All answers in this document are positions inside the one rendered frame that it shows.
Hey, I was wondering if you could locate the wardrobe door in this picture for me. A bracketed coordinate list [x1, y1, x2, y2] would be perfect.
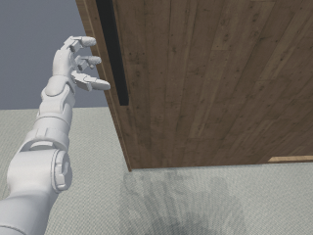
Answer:
[85, 0, 313, 169]
[273, 121, 313, 157]

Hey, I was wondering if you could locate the robot left forearm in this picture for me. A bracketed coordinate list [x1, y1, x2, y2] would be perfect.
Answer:
[6, 75, 76, 192]

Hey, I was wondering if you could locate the handle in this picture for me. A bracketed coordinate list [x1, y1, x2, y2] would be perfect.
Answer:
[95, 0, 129, 106]

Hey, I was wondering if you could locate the robot left upper arm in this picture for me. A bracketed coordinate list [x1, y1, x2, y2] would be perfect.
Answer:
[0, 149, 73, 235]

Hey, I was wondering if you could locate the robot left hand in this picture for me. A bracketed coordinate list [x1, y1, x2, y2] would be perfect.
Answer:
[52, 36, 111, 92]

